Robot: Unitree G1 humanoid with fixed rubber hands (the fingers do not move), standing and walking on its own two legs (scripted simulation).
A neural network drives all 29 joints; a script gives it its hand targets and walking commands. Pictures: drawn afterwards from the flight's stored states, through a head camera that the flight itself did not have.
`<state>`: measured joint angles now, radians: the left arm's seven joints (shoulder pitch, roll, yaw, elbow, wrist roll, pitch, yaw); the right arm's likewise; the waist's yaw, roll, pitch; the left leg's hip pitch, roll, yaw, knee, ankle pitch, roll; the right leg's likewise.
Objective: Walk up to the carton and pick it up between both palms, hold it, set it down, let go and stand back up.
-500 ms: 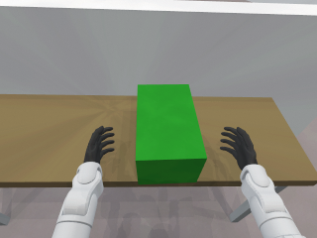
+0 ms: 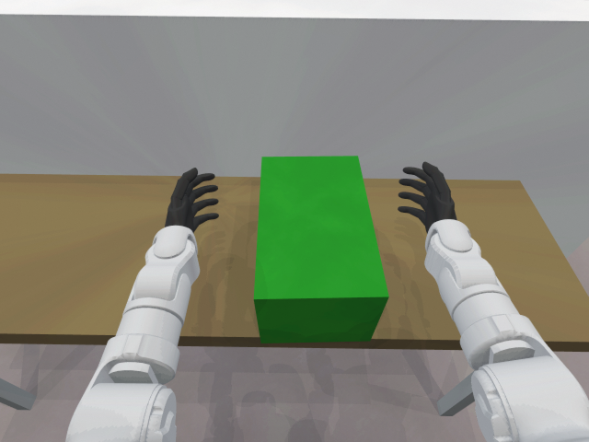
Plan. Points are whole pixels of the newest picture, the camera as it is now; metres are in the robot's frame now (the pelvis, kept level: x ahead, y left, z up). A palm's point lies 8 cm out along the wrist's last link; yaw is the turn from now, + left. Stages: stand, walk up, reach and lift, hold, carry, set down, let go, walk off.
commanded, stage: reach and lift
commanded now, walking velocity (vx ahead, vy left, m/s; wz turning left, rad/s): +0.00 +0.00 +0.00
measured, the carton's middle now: (312, 243) +0.45 +0.00 -0.03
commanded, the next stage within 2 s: none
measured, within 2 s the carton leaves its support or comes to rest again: neither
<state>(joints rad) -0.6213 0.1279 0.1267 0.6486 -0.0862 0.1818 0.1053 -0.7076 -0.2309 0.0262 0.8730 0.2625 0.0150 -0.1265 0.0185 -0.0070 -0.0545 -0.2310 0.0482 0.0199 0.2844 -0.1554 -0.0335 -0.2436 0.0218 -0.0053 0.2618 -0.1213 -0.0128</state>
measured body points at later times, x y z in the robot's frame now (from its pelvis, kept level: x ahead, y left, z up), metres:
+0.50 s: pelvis +0.00 +0.01 -0.01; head +0.04 +0.01 +0.44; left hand +0.43 +0.17 +0.06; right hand +0.45 -0.19 +0.08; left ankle -0.01 +0.14 -0.75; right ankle +0.00 -0.11 -0.75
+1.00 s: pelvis -0.03 +0.00 -0.03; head +0.12 -0.02 +0.40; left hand +0.45 +0.14 -0.01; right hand +0.45 -0.19 +0.00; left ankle -0.02 +0.14 -0.75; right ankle +0.00 -0.11 -0.75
